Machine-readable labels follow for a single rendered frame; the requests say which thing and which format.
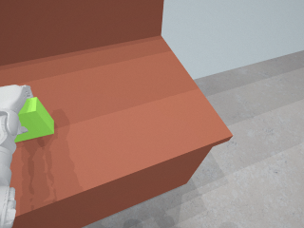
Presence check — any left robot upper arm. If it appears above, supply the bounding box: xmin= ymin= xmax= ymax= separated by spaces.
xmin=0 ymin=185 xmax=16 ymax=228

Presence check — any sponge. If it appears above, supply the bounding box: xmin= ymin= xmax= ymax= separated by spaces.
xmin=14 ymin=97 xmax=54 ymax=143

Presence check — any left robot hand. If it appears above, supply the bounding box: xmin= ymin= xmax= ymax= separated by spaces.
xmin=0 ymin=85 xmax=33 ymax=135

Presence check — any left robot forearm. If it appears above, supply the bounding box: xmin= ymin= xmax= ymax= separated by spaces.
xmin=0 ymin=108 xmax=19 ymax=186

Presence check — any table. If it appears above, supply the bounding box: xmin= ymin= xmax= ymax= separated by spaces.
xmin=0 ymin=0 xmax=233 ymax=228

